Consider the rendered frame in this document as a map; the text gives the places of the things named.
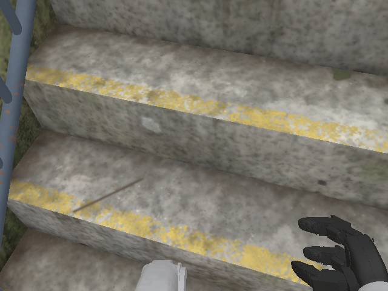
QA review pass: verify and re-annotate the robot left thigh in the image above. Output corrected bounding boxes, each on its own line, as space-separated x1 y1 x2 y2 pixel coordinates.
135 260 187 291

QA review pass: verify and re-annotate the robot right hand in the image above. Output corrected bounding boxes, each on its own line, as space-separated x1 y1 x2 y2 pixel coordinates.
291 215 388 291

